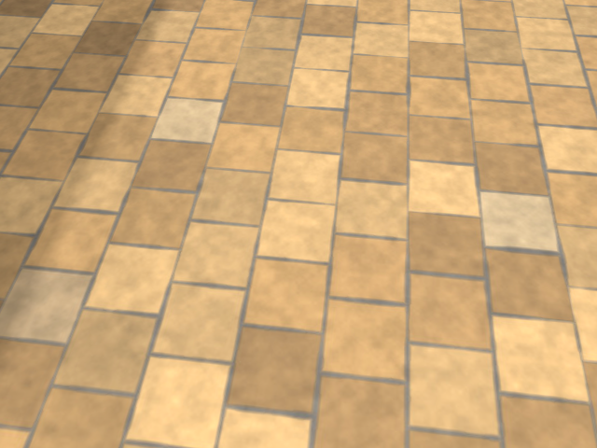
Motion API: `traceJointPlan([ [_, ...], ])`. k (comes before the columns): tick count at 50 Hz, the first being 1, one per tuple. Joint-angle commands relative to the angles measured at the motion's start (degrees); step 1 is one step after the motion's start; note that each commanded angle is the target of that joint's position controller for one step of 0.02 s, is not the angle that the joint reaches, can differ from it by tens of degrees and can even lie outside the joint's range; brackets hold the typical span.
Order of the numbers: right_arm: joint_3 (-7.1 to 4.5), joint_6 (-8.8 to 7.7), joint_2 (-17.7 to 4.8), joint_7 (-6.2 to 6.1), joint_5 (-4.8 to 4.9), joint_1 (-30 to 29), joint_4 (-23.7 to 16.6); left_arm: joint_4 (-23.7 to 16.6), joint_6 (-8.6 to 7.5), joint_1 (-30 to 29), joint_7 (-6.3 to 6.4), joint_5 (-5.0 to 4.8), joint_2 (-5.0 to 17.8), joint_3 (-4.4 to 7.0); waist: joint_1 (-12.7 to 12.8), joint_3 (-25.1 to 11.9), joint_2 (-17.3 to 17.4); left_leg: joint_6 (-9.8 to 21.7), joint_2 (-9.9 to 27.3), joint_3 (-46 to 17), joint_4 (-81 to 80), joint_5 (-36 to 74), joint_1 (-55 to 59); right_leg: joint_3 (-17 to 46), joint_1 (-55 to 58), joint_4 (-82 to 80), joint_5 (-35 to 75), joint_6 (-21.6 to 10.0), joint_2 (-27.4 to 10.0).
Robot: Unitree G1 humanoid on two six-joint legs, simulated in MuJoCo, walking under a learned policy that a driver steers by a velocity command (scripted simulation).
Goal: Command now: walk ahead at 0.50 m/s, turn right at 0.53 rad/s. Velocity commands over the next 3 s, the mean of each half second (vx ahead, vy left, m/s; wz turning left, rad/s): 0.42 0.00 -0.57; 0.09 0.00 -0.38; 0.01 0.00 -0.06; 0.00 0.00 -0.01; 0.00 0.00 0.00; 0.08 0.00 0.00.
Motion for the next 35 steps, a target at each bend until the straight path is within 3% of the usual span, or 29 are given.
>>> traceJointPlan([
  [1, -2.14, -1.16, -7.5, -0.17, -0.88, -1.3, -5.9, -4.6, -0.65, 1.3, 0.87, 0.78, 6.3, 1.62, -0.7, -6.8, -2.2, -0.6, 4.2, -3.6, -3.5, 4.4, -14.2, 23.4, 16.1, -16.0, 11.1, -12.2, -15.6],
  [4, -1.51, 0.31, -5.4, -0.44, -1.38, -2.4, -6.4, -4.4, -0.79, 1.8, 1.86, 0.37, 7.9, 2.06, -1.2, -4.6, -2.3, -3.4, 3.7, -1.5, -12.0, 8.6, -13.2, 17.9, 9.4, -17.5, 16.8, -11.9, -13.5],
  [8, -0.40, -0.01, -3.1, -0.01, -1.16, -10.9, -8.1, -3.5, -0.03, 4.5, 2.92, -0.31, 9.0, 2.48, 2.2, -3.5, -4.2, -4.7, 0.4, -0.4, -30.2, 24.8, -8.4, 13.7, 6.1, -16.2, 11.4, -7.9, -9.1],
  [11, -0.66, -0.66, -4.2, 0.76, -0.11, -15.1, -9.2, -2.4, 0.64, 7.6, 3.12, -0.63, 9.2, 2.60, 4.1, -3.5, -5.1, -4.4, -1.7, -1.1, -36.9, 27.9, -5.6, 17.3, 8.4, -14.0, 6.5, -6.8, -10.4],
  [13, -1.31, -1.14, -5.8, 1.19, 0.11, -15.1, -9.4, -2.2, 0.99, 8.4, 3.27, -0.70, 8.6, 2.55, 3.5, -3.7, -5.8, -3.3, -1.9, -2.6, -40.0, 25.1, -4.8, 21.3, 12.3, -10.6, 4.3, -6.0, -11.9],
  [15, -2.16, -1.66, -7.2, 1.22, -0.06, -12.0, -8.8, -2.6, 1.38, 7.0, 3.40, -0.39, 8.5, 2.71, 1.2, -3.5, -7.5, -1.2, -2.2, -2.5, -42.0, 20.9, -1.4, 23.9, 14.2, -6.0, 7.7, -4.5, -12.1],
  [16, -2.80, -1.97, -8.1, 0.90, -0.71, -7.9, -7.8, -3.2, 1.61, 5.8, 3.44, -0.30, 7.4, 2.42, -1.3, -5.4, -7.5, 0.4, -2.1, -1.4, -45.0, 23.2, 4.7, 22.8, 13.9, -0.7, 12.4, -2.5, -9.5],
  [17, -3.52, -2.30, -10.5, 0.52, -2.05, -2.1, -7.5, -4.5, 1.53, 5.2, 3.38, 0.24, 4.8, 1.53, -4.0, -12.0, -5.0, 3.6, 4.2, -5.8, -43.1, 29.3, 16.7, 19.8, 10.2, 11.0, 11.2, 0.2, -6.2],
  [18, -4.46, -1.73, -15.0, 0.07, -3.44, 3.3, -7.2, -5.5, 1.30, 12.4, 3.56, 0.30, 1.2, 0.46, -2.4, -21.1, 8.5, 12.3, 19.0, -23.6, -40.7, 41.1, 37.6, 12.3, -6.4, 30.4, -12.0, 4.8, 1.3],
  [19, -4.30, -0.66, -13.2, 0.53, -1.72, 5.4, -6.0, -6.1, 1.07, 15.6, 3.43, -0.11, 4.3, 0.45, -1.7, -25.7, 19.3, 17.4, 25.9, -39.3, -44.0, 37.0, 41.5, 10.4, -16.0, 42.2, -29.1, 6.6, 0.6],
  [20, -2.97, 0.02, -8.4, 0.31, -1.10, 2.5, -7.5, -5.2, 1.64, 13.0, 3.47, -0.57, 9.0, 1.87, -2.7, -19.1, 11.2, 15.4, 23.3, -32.6, -44.9, 34.0, 35.5, 11.5, -18.7, 47.4, -25.5, 7.8, -2.6],
  [21, -2.19, 0.85, -6.2, 0.00, -1.25, -0.1, -8.1, -6.1, 2.46, 7.8, 3.60, -0.43, 10.0, 2.32, -3.1, -14.0, 6.5, 13.2, 20.4, -23.1, -44.9, 36.0, 28.9, 8.8, -18.9, 47.8, -21.9, 8.6, -4.4],
  [22, -1.72, 1.40, -5.1, -0.06, -1.34, -2.7, -7.8, -6.9, 3.27, 5.3, 3.72, -0.08, 9.6, 2.55, -2.1, -9.8, 4.4, 12.2, 17.4, -16.6, -45.8, 39.9, 22.1, 7.5, -17.8, 45.6, -19.8, 9.2, -6.0],
  [24, -1.71, 1.79, -5.4, -0.13, -1.67, -5.5, -6.8, -7.1, 4.84, 6.1, 3.74, -0.40, 6.8, 2.38, 0.4, -6.1, 6.9, 11.0, 13.4, -8.5, -49.1, 40.0, 12.3, 5.1, -12.5, 39.9, -17.2, 9.4, -8.0],
  [25, -2.01, 1.79, -6.0, -0.19, -1.80, -6.1, -6.3, -7.3, 5.28, 6.3, 3.77, -0.53, 5.1, 1.99, 0.7, -5.6, 8.2, 11.7, 12.9, -6.2, -50.7, 40.8, 10.5, 3.8, -11.3, 37.3, -16.0, 9.7, -7.9],
  [27, -2.72, 1.93, -7.7, -0.55, -1.69, -6.6, -5.4, -8.4, 5.63, 4.5, 3.77, -0.16, 4.0, 1.64, 0.5, -6.6, 8.0, 13.2, 14.5, -4.0, -52.1, 43.5, 11.6, 3.2, -11.4, 32.3, -12.9, 10.0, -8.6],
  [30, -3.16, 2.89, -8.8, -1.15, -0.94, -7.9, -4.7, -9.2, 5.72, 2.2, 3.05, 0.17, 3.9, 1.48, 0.1, -9.2, 6.4, 13.3, 15.4, 0.0, -52.6, 41.2, 13.4, 2.5, -8.4, 24.2, -5.4, 9.6, -9.5],
  [35, -3.59, 4.13, -10.6, -0.56, 0.29, -6.9, -2.6, -11.5, 6.00, -3.5, 1.66, 0.43, 4.0, 1.59, -1.7, -7.3, 6.4, 11.9, 15.5, 3.4, -51.3, 34.2, 13.7, -0.1, -2.4, 12.2, -4.0, 7.4, -8.0],
])
Next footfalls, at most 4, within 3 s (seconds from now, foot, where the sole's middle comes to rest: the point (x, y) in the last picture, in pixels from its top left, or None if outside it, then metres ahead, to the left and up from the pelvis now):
0.34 left None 0.39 0.13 -0.77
0.80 right None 0.35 -0.14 -0.77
1.10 left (274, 446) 0.44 0.10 -0.77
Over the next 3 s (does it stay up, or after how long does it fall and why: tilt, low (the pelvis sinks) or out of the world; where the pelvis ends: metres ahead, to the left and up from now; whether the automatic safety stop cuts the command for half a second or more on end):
stays up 0.40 -0.02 0.01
